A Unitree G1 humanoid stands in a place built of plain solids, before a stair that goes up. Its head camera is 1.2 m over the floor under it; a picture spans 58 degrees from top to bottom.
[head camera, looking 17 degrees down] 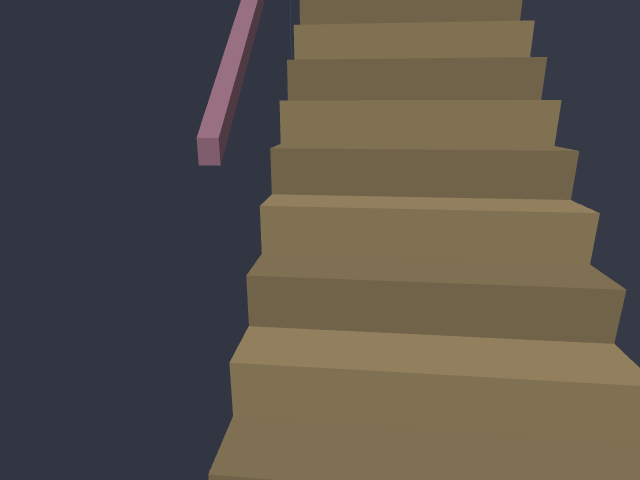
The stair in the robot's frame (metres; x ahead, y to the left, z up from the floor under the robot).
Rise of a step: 0.21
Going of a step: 0.24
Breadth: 1.30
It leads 6 degrees to the right of straight ahead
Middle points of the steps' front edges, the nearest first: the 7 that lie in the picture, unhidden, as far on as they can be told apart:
1.16 -0.35 0.41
1.40 -0.38 0.62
1.64 -0.40 0.82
1.89 -0.43 1.03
2.13 -0.45 1.23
2.37 -0.48 1.44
2.62 -0.50 1.65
